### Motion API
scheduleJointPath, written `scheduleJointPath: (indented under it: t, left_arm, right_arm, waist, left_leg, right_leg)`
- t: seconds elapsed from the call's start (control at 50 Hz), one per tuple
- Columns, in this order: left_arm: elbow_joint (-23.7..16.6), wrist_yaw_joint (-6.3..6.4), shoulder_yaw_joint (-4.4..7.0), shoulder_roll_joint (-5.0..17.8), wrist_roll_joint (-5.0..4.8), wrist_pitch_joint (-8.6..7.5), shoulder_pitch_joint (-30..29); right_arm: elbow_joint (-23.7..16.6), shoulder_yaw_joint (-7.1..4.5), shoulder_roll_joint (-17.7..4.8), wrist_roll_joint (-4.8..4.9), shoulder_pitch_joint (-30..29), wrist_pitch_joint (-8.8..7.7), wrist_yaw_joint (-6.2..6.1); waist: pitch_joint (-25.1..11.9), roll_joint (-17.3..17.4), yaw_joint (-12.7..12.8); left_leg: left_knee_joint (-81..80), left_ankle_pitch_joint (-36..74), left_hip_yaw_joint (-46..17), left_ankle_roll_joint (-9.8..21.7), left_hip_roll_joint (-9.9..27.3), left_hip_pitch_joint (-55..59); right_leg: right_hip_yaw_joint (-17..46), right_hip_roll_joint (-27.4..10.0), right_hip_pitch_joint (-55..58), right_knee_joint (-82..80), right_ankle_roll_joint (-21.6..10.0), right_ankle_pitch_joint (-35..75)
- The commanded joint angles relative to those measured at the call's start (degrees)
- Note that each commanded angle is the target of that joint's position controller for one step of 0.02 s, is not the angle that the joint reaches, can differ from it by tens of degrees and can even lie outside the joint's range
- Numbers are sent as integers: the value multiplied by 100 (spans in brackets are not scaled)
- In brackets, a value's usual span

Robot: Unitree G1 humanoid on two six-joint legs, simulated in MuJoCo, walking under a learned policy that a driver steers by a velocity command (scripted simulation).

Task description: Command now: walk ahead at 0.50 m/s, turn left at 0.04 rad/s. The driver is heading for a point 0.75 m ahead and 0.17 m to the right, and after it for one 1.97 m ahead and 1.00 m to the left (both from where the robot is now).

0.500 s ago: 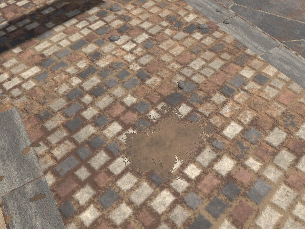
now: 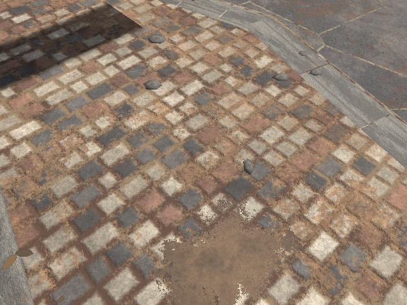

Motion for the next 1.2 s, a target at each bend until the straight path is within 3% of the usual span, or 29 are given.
scheduleJointPath:
  t: [0.02,0.12,0.22,0.26,0.28,0.3,0.32,0.34,0.36,0.38,0.4,0.42,0.44,0.48,0.54,0.64,0.74,0.8,0.82,0.84,0.86,0.88,0.9,0.92,0.94,0.98,1.06,1.14,1.2]
  left_arm:
    - [-293,-46,59,247,18,33,-65]
    - [-605,-46,-34,139,-32,-4,-1109]
    - [-803,-5,-12,291,-31,-52,-1524]
    - [-678,45,43,369,-19,-103,-1059]
    - [-435,90,100,430,3,-149,-333]
    - [-80,155,201,661,80,-211,699]
    - [33,220,364,1282,201,-241,1489]
    - [93,165,410,1453,25,-168,1449]
    - [0,143,358,1161,-118,-136,789]
    - [-88,126,253,728,-138,-157,296]
    - [-71,119,180,464,-108,-193,67]
    - [9,131,133,324,-118,-237,18]
    - [80,136,110,258,-105,-278,46]
    - [248,129,125,319,-127,-373,344]
    - [433,136,142,399,-152,-406,653]
    - [657,154,104,352,-154,-394,1072]
    - [898,226,102,390,-84,-353,1437]
    - [944,279,130,486,-43,-319,1244]
    - [951,279,139,522,-40,-305,1163]
    - [941,267,121,488,-63,-287,1086]
    - [759,244,42,278,-128,-303,1084]
    - [696,193,-61,-301,-337,-289,1792]
    - [762,254,124,401,-178,-238,1280]
    - [626,222,153,369,-184,-263,875]
    - [632,203,133,231,-188,-269,738]
    - [707,135,135,54,-42,-117,838]
    - [566,20,140,-119,-14,60,423]
    - [222,3,117,-96,21,37,-538]
    - [15,10,29,-204,-25,-6,-1208]
  right_arm:
    - [-121,-138,-623,35,123,-132,-10]
    - [166,-142,-687,7,557,-123,0]
    - [430,-167,-811,-50,813,-80,-74]
    - [473,-188,-899,-67,664,-66,-103]
    - [493,-198,-935,-61,570,-42,-103]
    - [469,-158,-833,-53,581,-37,-100]
    - [247,-37,-380,92,871,-54,-70]
    - [298,-93,-409,80,1154,-67,-48]
    - [277,-176,-683,-26,777,-38,-61]
    - [196,-162,-621,-38,380,-62,-24]
    - [179,-141,-467,-21,225,-57,-3]
    - [173,-134,-406,-95,209,7,17]
    - [246,-111,-312,-147,319,86,51]
    - [229,-104,-230,-154,232,168,102]
    - [15,-95,-223,-151,-472,219,137]
    - [-329,-8,-87,-89,-1589,182,162]
    - [-554,0,-161,-77,-2173,139,130]
    - [-505,-69,-282,-79,-1823,66,85]
    - [-324,-125,-358,-88,-1257,29,47]
    - [6,-206,-487,-137,-291,-31,-9]
    - [202,-341,-942,-289,754,-83,-87]
    - [241,-478,-1429,-288,979,-37,-81]
    - [141,-415,-1070,-88,486,26,-43]
    - [41,-319,-750,-49,-130,16,-33]
    - [25,-244,-443,-69,-409,-34,-14]
    - [131,-162,-171,-37,-480,-117,-67]
    - [372,-166,-271,-8,31,-285,-99]
    - [598,-109,-250,41,394,-254,-90]
    - [701,-113,-332,22,677,-213,-71]
  waist:
    - [150,563,89]
    - [325,549,-171]
    - [441,550,-206]
    - [217,574,57]
    - [-154,480,397]
    - [-762,271,758]
    - [-1541,-682,844]
    - [-1934,-1385,620]
    - [-1087,-585,382]
    - [-444,-113,270]
    - [-114,19,109]
    - [23,-121,-31]
    - [-7,-185,-117]
    - [-41,-145,-160]
    - [201,-92,-78]
    - [371,-127,184]
    - [451,-175,332]
    - [285,-221,74]
    - [-6,-217,-164]
    - [-512,-27,-564]
    - [-1223,479,-886]
    - [-1893,1820,-566]
    - [-1418,646,-532]
    - [-637,530,-303]
    - [-276,377,-164]
    - [-15,592,91]
    - [106,541,141]
    - [356,500,67]
    - [409,499,-109]
  left_leg:
    - [-1142,1276,-1117,771,1466,181]
    - [-1127,1677,-757,676,1389,431]
    - [-777,2339,-755,562,1693,1182]
    - [-95,3628,-612,422,1670,1278]
    - [803,4204,-444,326,1508,1176]
    - [2074,3649,-237,212,1211,528]
    - [4133,1338,107,-20,588,-1137]
    - [5441,-1975,-408,-66,-219,-2309]
    - [5781,-1623,-855,12,231,-2738]
    - [5576,-1129,-787,23,483,-2762]
    - [5171,-821,-724,20,708,-2579]
    - [4860,-686,-708,-34,834,-2335]
    - [4754,-588,-655,-94,857,-2087]
    - [4598,-417,-539,-182,867,-2105]
    - [4016,150,-383,-335,1010,-2723]
    - [2446,970,-102,-448,907,-2780]
    - [1673,834,2,-257,727,-2701]
    - [1326,182,82,12,472,-2015]
    - [1138,57,159,130,282,-1319]
    - [816,264,169,296,218,-100]
    - [741,-199,-1127,615,1402,1490]
    - [82,-622,-3868,1386,2992,2858]
    - [-179,-967,-3802,1144,2718,2252]
    - [-348,-788,-2848,939,2510,1396]
    - [-589,-287,-2227,742,2270,759]
    - [-834,235,-1317,399,1876,66]
    - [-1055,921,-611,372,1729,-33]
    - [-1116,1463,-499,560,1523,228]
    - [-1040,1916,-518,625,1443,357]
  right_leg:
    - [-37,-182,-642,-352,145,604]
    - [-263,-49,-547,-1773,136,1366]
    - [-336,153,-370,-2491,-190,1025]
    - [-460,418,416,-2747,-383,598]
    - [-574,627,1311,-3057,-500,633]
    - [-349,454,2712,-3157,-677,646]
    - [1780,-1134,4335,-3423,-1131,-148]
    - [4029,-1894,4757,-4359,-1590,-56]
    - [3358,-1687,4053,-4405,-1480,-367]
    - [2584,-1475,3245,-4538,-1376,-216]
    - [2002,-1177,2679,-4759,-1173,130]
    - [1588,-945,2316,-4876,-1022,552]
    - [1290,-820,2126,-4957,-963,879]
    - [998,-740,2102,-5054,-1019,1481]
    - [693,-640,2273,-5296,-1039,1580]
    - [285,-446,2561,-5300,-920,2156]
    - [258,-702,3340,-5014,-938,2849]
    - [161,-802,3636,-4342,-820,4243]
    - [83,-733,3618,-3678,-748,4906]
    - [-131,-497,3234,-2583,-629,4806]
    - [-266,-222,1990,-912,-513,3045]
    - [-469,892,-50,1144,-284,-1314]
    - [345,621,-478,1496,-398,-1275]
    - [398,373,-525,1325,-432,-704]
    - [378,172,-321,1044,-421,-332]
    - [343,3,117,677,-315,-72]
    - [251,-36,-190,351,-173,403]
    - [-78,-88,-752,-812,25,997]
    - [-339,36,-497,-1812,127,1275]
Velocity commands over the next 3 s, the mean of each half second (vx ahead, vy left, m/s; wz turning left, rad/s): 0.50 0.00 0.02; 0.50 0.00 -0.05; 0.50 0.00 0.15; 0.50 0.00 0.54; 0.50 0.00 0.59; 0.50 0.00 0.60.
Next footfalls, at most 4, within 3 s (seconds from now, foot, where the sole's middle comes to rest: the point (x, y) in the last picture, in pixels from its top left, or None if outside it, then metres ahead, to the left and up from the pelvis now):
0.30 right None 0.33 -0.13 -0.78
0.84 left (189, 265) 0.63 0.05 -0.78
1.38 right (243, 199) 0.90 -0.15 -0.78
1.94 left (183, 153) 1.13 0.09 -0.78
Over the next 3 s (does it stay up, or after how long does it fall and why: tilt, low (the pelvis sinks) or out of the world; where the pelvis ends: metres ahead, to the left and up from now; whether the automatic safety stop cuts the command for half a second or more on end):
stays up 1.48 0.30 -0.02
